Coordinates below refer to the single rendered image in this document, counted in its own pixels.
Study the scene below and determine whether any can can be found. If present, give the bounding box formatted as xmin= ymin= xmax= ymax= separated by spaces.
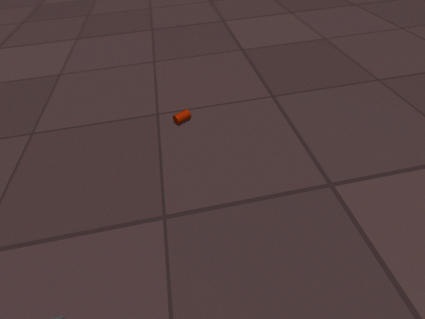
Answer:
xmin=173 ymin=109 xmax=191 ymax=125

